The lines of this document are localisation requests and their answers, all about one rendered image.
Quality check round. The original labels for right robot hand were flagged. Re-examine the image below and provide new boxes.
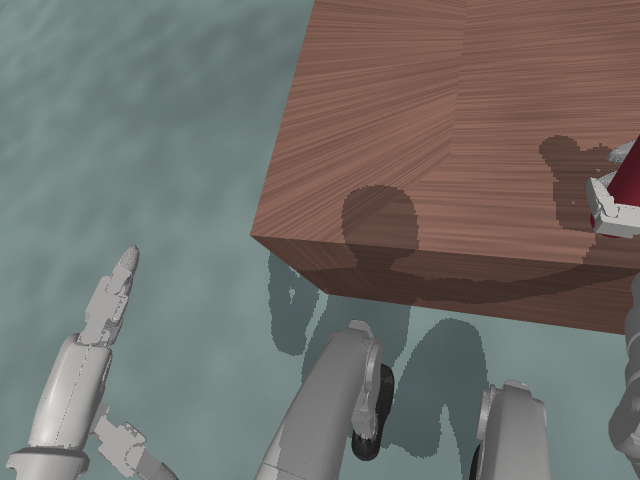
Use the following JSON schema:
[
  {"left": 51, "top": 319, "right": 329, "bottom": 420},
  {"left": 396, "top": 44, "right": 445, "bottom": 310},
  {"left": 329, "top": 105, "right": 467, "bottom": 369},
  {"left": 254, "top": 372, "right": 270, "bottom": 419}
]
[{"left": 586, "top": 139, "right": 640, "bottom": 239}]

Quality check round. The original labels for can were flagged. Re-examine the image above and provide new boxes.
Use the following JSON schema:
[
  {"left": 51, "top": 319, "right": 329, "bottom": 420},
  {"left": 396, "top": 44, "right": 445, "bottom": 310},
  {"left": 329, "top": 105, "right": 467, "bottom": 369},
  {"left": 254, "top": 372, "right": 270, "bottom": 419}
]
[{"left": 590, "top": 135, "right": 640, "bottom": 238}]

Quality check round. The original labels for left robot foot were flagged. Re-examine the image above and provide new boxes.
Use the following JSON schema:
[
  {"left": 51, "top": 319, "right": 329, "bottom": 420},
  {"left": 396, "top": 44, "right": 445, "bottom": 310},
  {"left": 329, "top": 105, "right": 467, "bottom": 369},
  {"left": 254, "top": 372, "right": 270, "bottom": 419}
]
[{"left": 352, "top": 363, "right": 394, "bottom": 461}]

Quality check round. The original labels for left robot hand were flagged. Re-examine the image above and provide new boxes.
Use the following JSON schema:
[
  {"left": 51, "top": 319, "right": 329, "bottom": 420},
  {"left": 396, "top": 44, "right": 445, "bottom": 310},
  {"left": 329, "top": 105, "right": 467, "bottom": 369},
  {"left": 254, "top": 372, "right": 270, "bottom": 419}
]
[{"left": 28, "top": 244, "right": 179, "bottom": 480}]

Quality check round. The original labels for left robot arm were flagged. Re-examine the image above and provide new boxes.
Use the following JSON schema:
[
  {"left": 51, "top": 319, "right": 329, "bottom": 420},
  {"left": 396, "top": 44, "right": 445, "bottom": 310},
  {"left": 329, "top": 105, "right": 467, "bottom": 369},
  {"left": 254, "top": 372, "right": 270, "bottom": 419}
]
[{"left": 6, "top": 447, "right": 90, "bottom": 480}]

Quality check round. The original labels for right robot arm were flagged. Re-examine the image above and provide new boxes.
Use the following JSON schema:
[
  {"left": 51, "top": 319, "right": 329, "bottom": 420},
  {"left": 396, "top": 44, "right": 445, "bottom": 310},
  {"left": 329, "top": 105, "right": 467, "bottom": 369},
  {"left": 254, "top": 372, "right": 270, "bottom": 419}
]
[{"left": 608, "top": 272, "right": 640, "bottom": 480}]

